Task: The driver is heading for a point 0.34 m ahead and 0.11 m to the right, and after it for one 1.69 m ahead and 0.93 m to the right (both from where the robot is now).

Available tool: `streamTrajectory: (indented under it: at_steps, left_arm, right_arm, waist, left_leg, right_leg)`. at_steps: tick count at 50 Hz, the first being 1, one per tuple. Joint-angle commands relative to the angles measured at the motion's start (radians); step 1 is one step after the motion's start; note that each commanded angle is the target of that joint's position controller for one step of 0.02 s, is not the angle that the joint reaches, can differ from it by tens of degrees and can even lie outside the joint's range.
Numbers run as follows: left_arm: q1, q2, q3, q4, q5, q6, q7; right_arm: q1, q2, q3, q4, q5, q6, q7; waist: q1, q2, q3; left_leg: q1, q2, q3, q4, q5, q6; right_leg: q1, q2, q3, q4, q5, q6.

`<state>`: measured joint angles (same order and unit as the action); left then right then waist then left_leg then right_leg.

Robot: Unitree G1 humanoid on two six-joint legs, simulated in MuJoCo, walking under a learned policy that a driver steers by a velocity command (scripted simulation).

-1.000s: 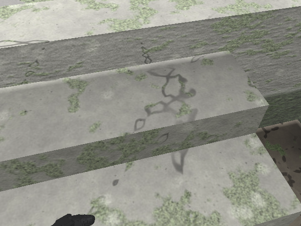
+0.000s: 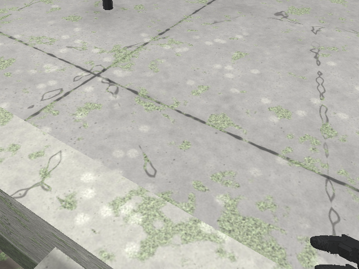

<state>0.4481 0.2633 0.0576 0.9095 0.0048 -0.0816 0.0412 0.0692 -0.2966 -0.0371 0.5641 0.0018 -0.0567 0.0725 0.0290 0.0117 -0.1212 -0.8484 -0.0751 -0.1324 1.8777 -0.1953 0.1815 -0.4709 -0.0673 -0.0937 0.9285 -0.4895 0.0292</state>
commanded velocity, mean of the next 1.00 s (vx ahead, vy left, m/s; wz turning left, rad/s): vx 1.00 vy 0.00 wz -0.73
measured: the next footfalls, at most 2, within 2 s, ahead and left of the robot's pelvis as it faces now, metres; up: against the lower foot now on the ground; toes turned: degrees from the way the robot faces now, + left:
left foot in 0.22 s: +0.31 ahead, +0.16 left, +0.00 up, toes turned -7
right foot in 0.58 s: +0.49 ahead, -0.15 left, +0.18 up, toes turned -25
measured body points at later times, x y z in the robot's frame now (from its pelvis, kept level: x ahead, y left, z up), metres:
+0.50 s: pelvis +0.34 +0.00 +0.06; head +0.34 +0.00 +0.51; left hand +0.67 +0.02 +0.07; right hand +0.15 -0.16 -0.09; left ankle +0.27 +0.16 -0.68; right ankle +0.42 -0.15 -0.38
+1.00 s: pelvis +0.70 -0.19 +0.21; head +0.70 -0.20 +0.66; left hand +0.89 +0.00 +0.09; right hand +0.74 -0.54 +0.22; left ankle +0.89 -0.17 -0.51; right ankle +0.47 -0.12 -0.49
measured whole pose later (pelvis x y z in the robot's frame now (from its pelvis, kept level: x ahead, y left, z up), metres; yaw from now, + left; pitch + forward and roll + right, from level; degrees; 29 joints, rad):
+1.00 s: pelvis +0.70 -0.19 +0.21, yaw -52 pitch +3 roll +1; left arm 0.52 0.24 0.05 0.76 -0.01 -0.05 0.01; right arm -0.06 -0.22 0.01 0.46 0.06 -0.13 -0.02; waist 0.07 0.00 -0.04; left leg -0.51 0.00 -0.10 0.55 -0.11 -0.05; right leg -0.02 0.15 0.38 0.66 -0.53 -0.10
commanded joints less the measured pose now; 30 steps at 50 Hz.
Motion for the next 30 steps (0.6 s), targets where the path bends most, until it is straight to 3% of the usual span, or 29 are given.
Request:
streamTrajectory:
  at_steps: [1, 2, 3, 4, 5, 6, 7, 8, 9, 10, 11, 12, 13, 14, 15, 16, 17, 19, 20, 21, 22, 23, 24, 25, 26, 27, 28, 29, 30]
  left_arm:
    - [-0.073, -0.105, -0.065, -0.035, -0.019, -0.005, -0.034]
    - [-0.150, -0.046, -0.059, -0.084, -0.020, -0.005, -0.033]
    - [-0.193, -0.011, -0.052, -0.116, -0.032, -0.011, -0.015]
    - [-0.164, 0.033, -0.041, -0.134, -0.028, -0.024, -0.008]
    - [-0.135, 0.102, -0.022, -0.149, -0.032, -0.045, -0.011]
    - [-0.116, 0.162, -0.002, -0.152, -0.043, -0.047, -0.016]
    - [-0.098, 0.182, 0.003, -0.142, -0.032, -0.046, -0.020]
    - [-0.113, 0.195, 0.004, -0.149, -0.023, -0.038, -0.027]
    - [-0.112, 0.205, 0.004, -0.141, -0.017, -0.026, -0.037]
    - [-0.141, 0.150, -0.003, -0.166, -0.010, -0.027, -0.041]
    - [-0.217, -0.035, -0.043, -0.230, 0.011, -0.045, -0.037]
    - [-0.110, -0.186, -0.076, -0.248, -0.015, -0.070, -0.042]
    - [0.049, -0.182, -0.069, -0.262, -0.075, -0.075, -0.052]
    - [-0.098, -0.168, -0.069, -0.298, -0.085, -0.052, -0.051]
    - [-0.275, -0.201, -0.092, -0.374, -0.071, -0.031, -0.052]
    - [-0.339, -0.240, -0.111, -0.402, -0.061, -0.005, -0.057]
    - [-0.322, -0.243, -0.119, -0.413, -0.058, 0.011, -0.068]
    - [-0.319, -0.283, -0.143, -0.440, -0.073, 0.048, -0.087]
    - [-0.312, -0.262, -0.145, -0.462, -0.076, 0.061, -0.095]
    - [-0.338, -0.225, -0.153, -0.497, -0.066, 0.065, -0.104]
    - [-0.415, -0.164, -0.146, -0.512, -0.038, 0.071, -0.099]
    - [-0.508, -0.132, -0.151, -0.544, -0.015, 0.078, -0.085]
    - [-0.491, -0.113, -0.145, -0.551, -0.016, 0.077, -0.084]
    - [-0.485, -0.065, -0.126, -0.542, -0.021, 0.068, -0.085]
    - [-0.525, -0.010, -0.098, -0.551, -0.025, 0.067, -0.083]
    - [-0.415, 0.026, -0.068, -0.525, -0.020, 0.061, -0.094]
    - [-0.252, 0.096, -0.035, -0.499, -0.029, 0.065, -0.105]
    - [-0.171, 0.184, 0.001, -0.465, -0.036, 0.072, -0.123]
    - [-0.133, 0.261, 0.027, -0.400, -0.032, 0.072, -0.139]
  right_arm:
    - [0.102, 0.231, 0.135, -0.085, -0.008, -0.006, 0.024]
    - [0.098, 0.156, 0.130, -0.088, -0.021, -0.011, 0.014]
    - [0.041, 0.134, 0.137, -0.119, -0.036, -0.016, 0.006]
    - [-0.009, 0.115, 0.140, -0.123, -0.036, -0.023, -0.002]
    - [-0.052, 0.095, 0.127, -0.136, -0.031, -0.035, -0.013]
    - [-0.052, 0.050, 0.103, -0.125, 0.005, -0.039, -0.029]
    - [0.013, -0.004, 0.069, -0.100, 0.033, -0.036, -0.038]
    - [0.154, -0.072, 0.030, -0.067, 0.036, -0.042, -0.044]
    - [0.235, -0.109, -0.001, -0.048, 0.029, -0.034, -0.052]
    - [0.368, -0.130, -0.022, 0.017, 0.021, -0.030, -0.053]
    - [0.507, -0.143, -0.024, 0.110, -0.007, -0.029, -0.047]
    - [0.458, -0.097, 0.011, 0.111, -0.049, -0.023, -0.037]
    - [0.452, -0.125, -0.019, 0.098, -0.068, -0.020, -0.041]
    - [0.367, -0.045, -0.006, 0.124, -0.060, -0.008, -0.038]
    - [0.307, 0.025, 0.010, 0.175, -0.043, -0.005, -0.038]
    - [0.314, 0.102, 0.032, 0.238, -0.042, -0.011, -0.038]
    - [0.341, 0.155, 0.042, 0.295, -0.043, -0.015, -0.041]
    - [0.372, 0.204, 0.060, 0.374, -0.042, -0.011, -0.066]
    - [0.316, 0.206, 0.070, 0.383, -0.036, -0.007, -0.071]
    - [0.221, 0.168, 0.073, 0.362, -0.043, 0.003, -0.066]
    - [0.178, 0.126, 0.072, 0.355, -0.057, 0.001, -0.070]
    - [0.188, 0.052, 0.066, 0.353, -0.060, -0.016, -0.087]
    - [0.136, -0.007, 0.062, 0.348, -0.042, -0.039, -0.092]
    - [0.239, -0.076, 0.051, 0.366, -0.012, -0.057, -0.095]
    - [0.370, -0.161, 0.034, 0.390, -0.005, -0.056, -0.104]
    - [0.342, -0.333, -0.013, 0.356, -0.007, -0.044, -0.117]
    - [0.290, -0.401, -0.044, 0.310, -0.033, -0.015, -0.118]
    - [0.284, -0.346, -0.048, 0.264, -0.030, 0.004, -0.120]
    - [0.251, -0.169, -0.025, 0.190, -0.031, -0.026, -0.121]
  waist:
    - [-0.153, -0.037, 0.221]
    - [-0.171, 0.021, 0.220]
    - [-0.175, 0.029, 0.196]
    - [-0.142, 0.073, 0.143]
    - [-0.114, 0.029, 0.080]
    - [-0.105, -0.027, 0.055]
    - [-0.140, -0.112, 0.022]
    - [-0.211, -0.141, -0.033]
    - [-0.272, -0.161, -0.070]
    - [-0.314, -0.152, -0.091]
    - [-0.284, 0.046, -0.048]
    - [-0.136, 0.306, -0.070]
    - [-0.089, 0.335, -0.233]
    - [-0.103, 0.206, -0.089]
    - [-0.103, 0.172, 0.077]
    - [-0.083, 0.142, 0.147]
    - [-0.045, 0.092, 0.176]
    - [0.014, 0.085, 0.216]
    - [0.080, 0.056, 0.258]
    - [0.133, 0.030, 0.272]
    - [0.125, 0.004, 0.260]
    - [0.112, -0.011, 0.243]
    - [0.151, 0.016, 0.200]
    - [0.142, 0.025, 0.083]
    - [0.135, 0.063, -0.056]
    - [0.201, 0.214, -0.102]
    - [0.254, 0.318, -0.176]
    - [0.254, 0.269, -0.187]
    - [0.158, -0.044, -0.110]
  left_leg:
    - [-0.308, 0.133, -0.035, 0.004, -0.076, -0.037]
    - [-0.220, 0.162, 0.052, -0.177, 0.017, -0.082]
    - [-0.029, 0.203, 0.096, -0.397, 0.052, -0.120]
    - [0.261, 0.184, 0.203, -0.607, 0.042, -0.137]
    - [0.499, 0.168, 0.218, -0.700, 0.055, -0.159]
    - [0.524, 0.157, 0.188, -0.856, 0.008, -0.178]
    - [0.594, 0.122, 0.195, -0.990, -0.025, -0.191]
    - [0.696, 0.106, 0.181, -1.170, 0.040, -0.183]
    - [0.815, 0.094, 0.201, -1.323, 0.096, -0.170]
    - [0.981, 0.125, 0.161, -1.365, 0.139, -0.173]
    - [1.148, 0.262, -0.059, -1.324, 0.208, -0.207]
    - [1.110, 0.435, -0.346, -1.272, 0.748, -0.181]
    - [1.158, 0.609, -0.712, -1.570, 0.131, -0.036]
    - [1.081, 0.595, -0.633, -1.639, -0.212, 0.043]
    - [0.978, 0.563, -0.473, -1.655, -0.281, 0.044]
    - [0.890, 0.518, -0.338, -1.639, -0.196, 0.019]
    - [0.810, 0.477, -0.216, -1.612, -0.119, -0.010]
    - [0.762, 0.506, -0.075, -1.626, -0.043, -0.072]
    - [0.682, 0.488, 0.034, -1.661, -0.028, -0.116]
    - [0.510, 0.415, 0.169, -1.711, -0.016, -0.150]
    - [0.371, 0.340, 0.284, -1.776, 0.034, -0.140]
    - [0.239, 0.326, 0.350, -1.914, 0.083, -0.091]
    - [0.146, 0.300, 0.427, -1.986, 0.339, -0.083]
    - [0.247, 0.273, 0.447, -1.910, 0.829, -0.059]
    - [0.479, 0.290, 0.438, -1.781, 1.443, -0.051]
    - [0.740, 0.347, 0.412, -1.602, 1.851, -0.035]
    - [0.908, 0.400, 0.358, -1.359, 2.092, -0.001]
    - [0.911, 0.378, 0.312, -1.077, 1.860, -0.007]
    - [0.568, 0.245, 0.209, -0.682, 0.741, -0.053]
  right_leg:
    - [-0.002, -0.147, 0.415, -0.551, -0.078, -0.200]
    - [-0.081, -0.108, 0.340, -0.580, -0.042, -0.214]
    - [-0.211, -0.078, 0.301, -0.632, -0.019, -0.198]
    - [-0.320, -0.059, 0.221, -0.709, 0.058, -0.190]
    - [-0.324, -0.080, 0.246, -0.762, 0.182, -0.210]
    - [-0.160, -0.092, 0.249, -0.749, 0.266, -0.216]
    - [0.006, -0.096, 0.267, -0.704, 0.444, -0.217]
    - [0.147, -0.070, 0.247, -0.545, 0.662, -0.200]
    - [0.208, -0.048, 0.220, -0.348, 0.864, -0.171]
    - [0.095, -0.010, 0.199, -0.063, 0.792, -0.146]
    - [-0.262, 0.075, 0.207, 0.399, 0.206, -0.111]
    - [-0.470, 0.121, 0.303, 0.852, 0.067, -0.118]
    - [-0.599, 0.102, 0.346, 1.047, 0.206, -0.100]
    - [-0.736, 0.056, 0.227, 1.267, 0.236, -0.074]
    - [-0.903, 0.029, 0.174, 1.434, 0.223, -0.080]
    - [-0.943, 0.009, 0.175, 1.577, 0.169, -0.102]
    - [-0.935, 0.003, 0.231, 1.574, 0.174, -0.128]
    - [-1.051, 0.015, 0.304, 1.694, 0.134, -0.171]
    - [-1.054, -0.007, 0.326, 1.568, 0.136, -0.178]
    - [-0.937, -0.014, 0.260, 1.315, 0.218, -0.169]
    - [-0.782, 0.004, 0.158, 1.144, 0.308, -0.145]
    - [-0.603, 0.003, 0.033, 0.998, 0.293, -0.112]
    - [-0.266, -0.015, -0.037, 0.831, 0.316, -0.127]
    - [-0.048, 0.059, -0.102, 0.733, 0.311, -0.142]
    - [0.032, 0.137, -0.147, 0.670, 0.239, -0.159]
    - [-0.024, 0.155, -0.162, 0.550, -0.032, -0.159]
    - [0.020, 0.196, -0.122, 0.429, -0.228, -0.179]
    - [0.126, 0.225, 0.032, 0.116, -0.210, -0.221]
    - [0.303, 0.114, 0.477, -0.154, -0.102, -0.319]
